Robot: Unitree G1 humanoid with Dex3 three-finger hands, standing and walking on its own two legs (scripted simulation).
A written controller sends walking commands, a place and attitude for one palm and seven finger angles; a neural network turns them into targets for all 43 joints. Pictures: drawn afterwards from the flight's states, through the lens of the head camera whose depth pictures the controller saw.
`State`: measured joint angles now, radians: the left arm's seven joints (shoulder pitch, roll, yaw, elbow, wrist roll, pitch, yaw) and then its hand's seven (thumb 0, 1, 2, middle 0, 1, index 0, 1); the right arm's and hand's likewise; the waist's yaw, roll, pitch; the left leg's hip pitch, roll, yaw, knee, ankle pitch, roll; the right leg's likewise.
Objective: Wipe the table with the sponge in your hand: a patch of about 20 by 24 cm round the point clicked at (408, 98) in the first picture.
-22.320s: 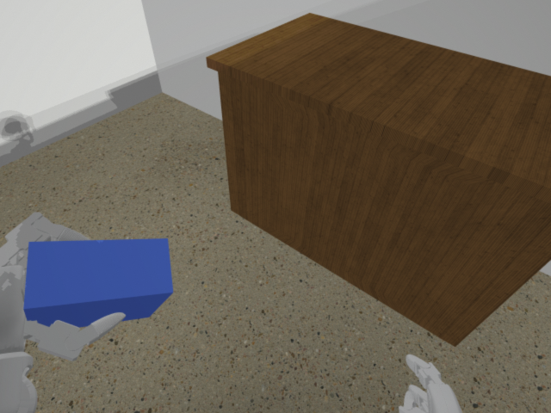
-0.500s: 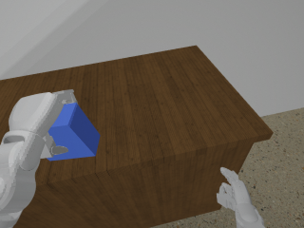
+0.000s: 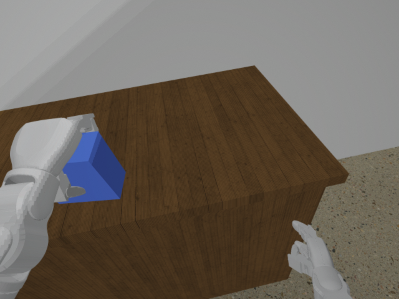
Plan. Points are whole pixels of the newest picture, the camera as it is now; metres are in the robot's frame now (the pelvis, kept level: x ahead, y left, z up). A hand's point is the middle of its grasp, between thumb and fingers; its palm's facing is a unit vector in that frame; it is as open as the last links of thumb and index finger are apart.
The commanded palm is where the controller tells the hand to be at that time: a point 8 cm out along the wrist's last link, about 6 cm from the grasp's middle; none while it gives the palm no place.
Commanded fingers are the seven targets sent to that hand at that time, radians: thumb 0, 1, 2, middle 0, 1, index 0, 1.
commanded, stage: turn the palm down, sponge in hand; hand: left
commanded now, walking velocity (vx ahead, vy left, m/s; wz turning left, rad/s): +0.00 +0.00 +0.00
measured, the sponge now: (83, 176) +0.24 +0.28 +0.16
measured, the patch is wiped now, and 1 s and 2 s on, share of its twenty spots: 0.00 0.00 0.00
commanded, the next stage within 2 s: move the sponge above the wiping area in 0.08 s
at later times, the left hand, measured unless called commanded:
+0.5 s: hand (74, 147) +0.26 +0.27 +0.22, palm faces +0.25 +0.01 -0.97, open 10.4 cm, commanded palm +0.21 +0.27 +0.28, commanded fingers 0.00 0.10 1.30 -1.20 -1.60 -1.20 -1.60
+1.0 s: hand (72, 140) +0.27 +0.29 +0.22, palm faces +0.28 -0.02 -0.96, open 10.4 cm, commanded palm +0.22 +0.28 +0.26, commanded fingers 0.00 0.10 1.30 -1.20 -1.60 -1.20 -1.60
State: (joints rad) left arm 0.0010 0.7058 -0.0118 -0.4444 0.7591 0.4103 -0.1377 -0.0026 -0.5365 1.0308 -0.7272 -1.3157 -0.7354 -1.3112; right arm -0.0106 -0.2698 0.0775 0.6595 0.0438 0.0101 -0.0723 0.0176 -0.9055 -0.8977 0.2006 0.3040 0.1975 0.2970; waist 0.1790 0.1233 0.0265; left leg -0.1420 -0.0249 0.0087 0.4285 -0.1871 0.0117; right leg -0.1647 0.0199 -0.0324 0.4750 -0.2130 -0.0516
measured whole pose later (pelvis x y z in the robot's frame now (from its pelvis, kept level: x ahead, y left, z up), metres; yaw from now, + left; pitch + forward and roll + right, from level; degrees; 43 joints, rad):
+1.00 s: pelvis +0.01 +0.00 +0.00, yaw +0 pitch -4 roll +1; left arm -0.09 0.65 0.04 -0.27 0.77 0.40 -0.10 0.00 -0.53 1.03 -0.72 -1.32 -0.73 -1.31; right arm 0.01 -0.26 0.07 0.68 0.05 0.00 -0.06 0.02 -0.91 -0.90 0.20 0.30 0.20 0.30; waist 0.15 0.12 0.01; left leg -0.14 -0.02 0.01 0.41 -0.19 0.01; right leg -0.16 0.03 -0.03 0.45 -0.21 -0.05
